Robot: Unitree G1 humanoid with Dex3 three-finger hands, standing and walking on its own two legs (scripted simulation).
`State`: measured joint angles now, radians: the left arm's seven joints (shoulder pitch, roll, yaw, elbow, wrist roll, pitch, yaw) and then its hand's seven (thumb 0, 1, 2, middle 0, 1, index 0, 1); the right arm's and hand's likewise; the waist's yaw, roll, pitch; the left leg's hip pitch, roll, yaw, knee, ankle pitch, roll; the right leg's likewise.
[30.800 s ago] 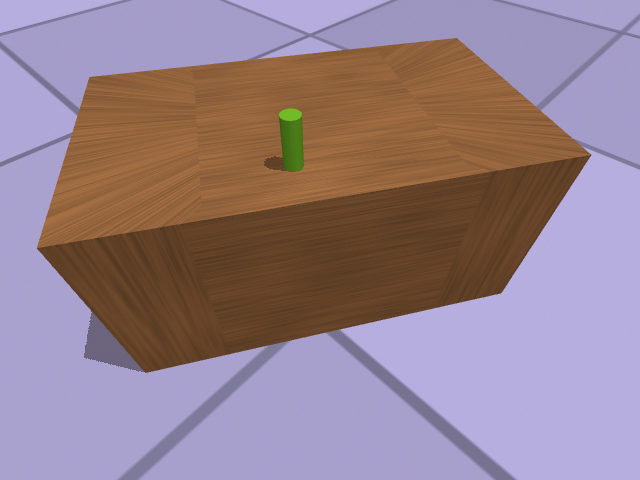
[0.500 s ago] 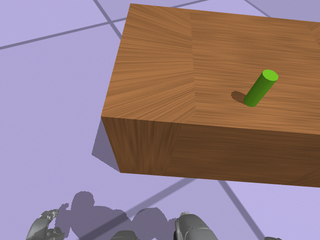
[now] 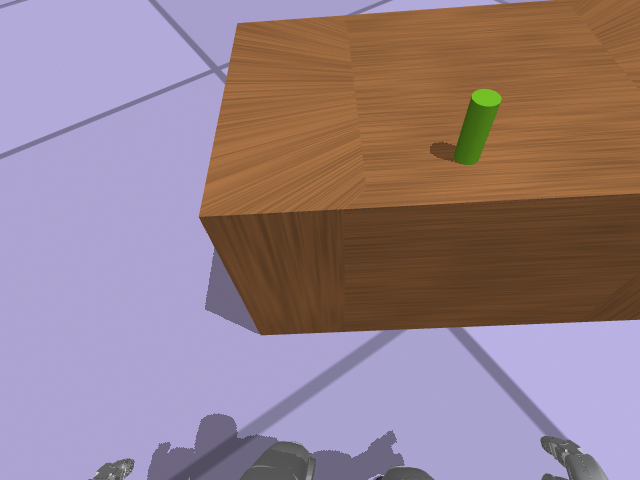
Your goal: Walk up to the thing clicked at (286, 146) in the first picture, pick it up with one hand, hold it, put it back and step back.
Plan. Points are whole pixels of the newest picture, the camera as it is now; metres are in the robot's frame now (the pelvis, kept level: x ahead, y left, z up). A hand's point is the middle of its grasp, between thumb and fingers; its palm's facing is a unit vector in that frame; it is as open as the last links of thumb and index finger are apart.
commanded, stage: step back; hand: right
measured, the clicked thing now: (475, 129) +0.71 -0.26 -0.05
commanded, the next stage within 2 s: none
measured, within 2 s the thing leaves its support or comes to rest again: neither
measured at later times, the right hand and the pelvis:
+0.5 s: hand out of the picture -0.02 -0.26 -0.13, palm faces -0.06 +0.89 -0.45, open 7.4 cm; pelvis -0.15 +0.00 +0.00, yaw -1 degrees
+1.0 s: hand out of the picture -0.23 -0.29 -0.17, palm faces -0.14 +0.91 -0.38, open 7.4 cm; pelvis -0.33 -0.04 -0.02, yaw +5 degrees
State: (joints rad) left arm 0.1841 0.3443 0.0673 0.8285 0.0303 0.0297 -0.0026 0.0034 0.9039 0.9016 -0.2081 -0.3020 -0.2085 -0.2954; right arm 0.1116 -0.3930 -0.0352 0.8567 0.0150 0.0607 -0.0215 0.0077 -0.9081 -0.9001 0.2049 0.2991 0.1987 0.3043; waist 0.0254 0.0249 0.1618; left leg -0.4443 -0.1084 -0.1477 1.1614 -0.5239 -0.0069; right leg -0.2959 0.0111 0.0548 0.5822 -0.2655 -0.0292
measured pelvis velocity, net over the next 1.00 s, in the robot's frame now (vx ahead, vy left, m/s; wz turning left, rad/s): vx -0.33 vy -0.04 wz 0.09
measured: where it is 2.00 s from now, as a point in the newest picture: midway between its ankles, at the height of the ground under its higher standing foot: outside the picture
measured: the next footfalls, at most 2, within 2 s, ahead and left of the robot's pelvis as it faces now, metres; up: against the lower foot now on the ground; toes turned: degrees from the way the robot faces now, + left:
left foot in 0.18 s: -0.04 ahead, +0.13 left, +0.00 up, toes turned +1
right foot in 0.58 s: -0.20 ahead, -0.14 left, +0.00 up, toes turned +1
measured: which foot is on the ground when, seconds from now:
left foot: up 0.00-0.16, down 0.18-0.62, up 0.64-0.96, down 0.98-1.00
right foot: down 0.00-0.20, up 0.22-0.56, down 0.58-1.00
